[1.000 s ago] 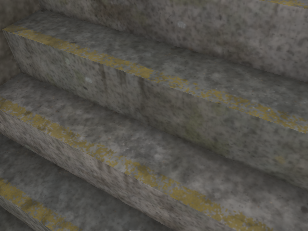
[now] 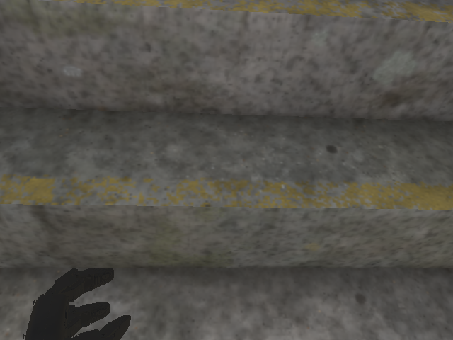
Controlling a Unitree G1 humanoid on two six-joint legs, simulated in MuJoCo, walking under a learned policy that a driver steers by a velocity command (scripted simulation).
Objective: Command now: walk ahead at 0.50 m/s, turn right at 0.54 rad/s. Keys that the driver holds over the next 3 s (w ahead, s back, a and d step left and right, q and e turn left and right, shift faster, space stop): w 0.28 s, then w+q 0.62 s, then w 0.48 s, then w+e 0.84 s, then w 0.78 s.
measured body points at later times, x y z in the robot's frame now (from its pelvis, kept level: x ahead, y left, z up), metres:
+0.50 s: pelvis -0.01 +0.01 +0.01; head +0.07 -0.01 +0.46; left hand +0.07 +0.29 -0.12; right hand +0.22 -0.26 -0.06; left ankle -0.09 +0.13 -0.43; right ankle -0.13 -0.11 -0.73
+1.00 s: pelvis -0.03 +0.09 +0.04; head +0.04 +0.14 +0.48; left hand +0.04 +0.31 -0.13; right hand +0.18 -0.11 -0.03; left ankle -0.12 +0.20 -0.60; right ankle -0.22 -0.06 -0.68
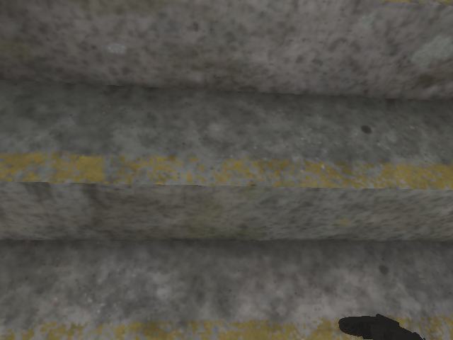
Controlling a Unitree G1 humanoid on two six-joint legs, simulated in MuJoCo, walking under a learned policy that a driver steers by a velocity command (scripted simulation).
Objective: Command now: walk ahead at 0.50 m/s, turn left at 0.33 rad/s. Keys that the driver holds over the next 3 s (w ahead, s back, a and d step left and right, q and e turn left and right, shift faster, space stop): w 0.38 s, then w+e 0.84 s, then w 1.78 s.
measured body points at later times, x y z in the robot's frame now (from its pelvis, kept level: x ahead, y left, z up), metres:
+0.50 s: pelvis +0.01 +0.07 +0.11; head +0.03 +0.11 +0.56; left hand +0.27 +0.23 +0.02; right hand -0.09 -0.15 -0.01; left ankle -0.03 +0.16 -0.55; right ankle -0.03 -0.07 -0.55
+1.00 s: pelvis +0.06 +0.08 +0.03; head +0.08 +0.13 +0.48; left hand +0.30 +0.17 -0.09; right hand -0.05 -0.10 -0.10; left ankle -0.05 +0.19 -0.68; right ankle +0.12 -0.01 -0.56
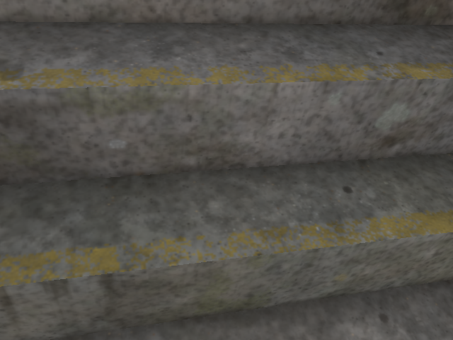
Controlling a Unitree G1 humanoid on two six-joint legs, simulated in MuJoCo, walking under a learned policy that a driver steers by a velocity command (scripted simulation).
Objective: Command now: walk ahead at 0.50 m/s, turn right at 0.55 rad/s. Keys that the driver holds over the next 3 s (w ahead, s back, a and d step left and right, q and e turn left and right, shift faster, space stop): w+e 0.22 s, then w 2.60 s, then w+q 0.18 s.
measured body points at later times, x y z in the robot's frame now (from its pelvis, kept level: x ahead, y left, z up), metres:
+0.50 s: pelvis +0.07 +0.08 +0.14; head +0.05 +0.09 +0.58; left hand +0.19 +0.32 +0.00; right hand +0.14 -0.20 +0.01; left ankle +0.04 +0.18 -0.59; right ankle +0.06 -0.07 -0.52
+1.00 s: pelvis +0.26 +0.03 +0.30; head +0.23 +0.05 +0.75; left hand +0.39 +0.25 +0.15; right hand +0.33 -0.22 +0.19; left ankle +0.22 +0.16 -0.13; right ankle +0.31 -0.06 -0.37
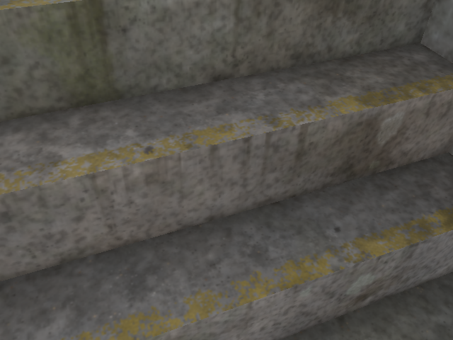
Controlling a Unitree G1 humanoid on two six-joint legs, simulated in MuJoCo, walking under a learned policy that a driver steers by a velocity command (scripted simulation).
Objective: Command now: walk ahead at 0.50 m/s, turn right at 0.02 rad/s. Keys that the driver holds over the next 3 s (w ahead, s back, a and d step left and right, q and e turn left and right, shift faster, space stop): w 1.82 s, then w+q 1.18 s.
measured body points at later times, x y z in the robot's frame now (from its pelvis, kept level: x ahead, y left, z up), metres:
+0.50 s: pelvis +0.13 +0.05 +0.19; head +0.11 +0.04 +0.64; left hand +0.21 +0.30 +0.07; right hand +0.26 -0.18 +0.06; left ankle +0.24 +0.14 -0.44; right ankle +0.11 -0.11 -0.31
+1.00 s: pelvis +0.13 -0.07 +0.05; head +0.13 -0.08 +0.50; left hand -0.04 +0.08 -0.08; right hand +0.44 -0.14 +0.03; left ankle +0.11 +0.03 -0.29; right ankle +0.09 -0.15 -0.67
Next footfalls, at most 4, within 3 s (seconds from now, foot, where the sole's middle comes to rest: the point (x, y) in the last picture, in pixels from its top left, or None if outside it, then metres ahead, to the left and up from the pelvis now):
0.34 left None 0.29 0.14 -0.47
0.88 right None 0.13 -0.16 -0.71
1.38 left None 0.26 0.07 -0.47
1.88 right None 0.31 -0.22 -0.48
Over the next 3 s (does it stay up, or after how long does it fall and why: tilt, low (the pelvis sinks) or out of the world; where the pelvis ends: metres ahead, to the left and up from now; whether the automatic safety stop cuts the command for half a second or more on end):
stays up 0.26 -0.25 0.25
